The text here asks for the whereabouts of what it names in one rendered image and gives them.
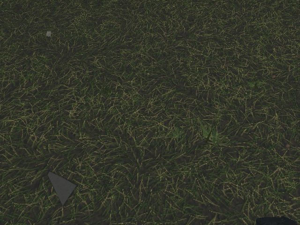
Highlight right robot hand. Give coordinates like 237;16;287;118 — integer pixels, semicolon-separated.
256;216;298;225

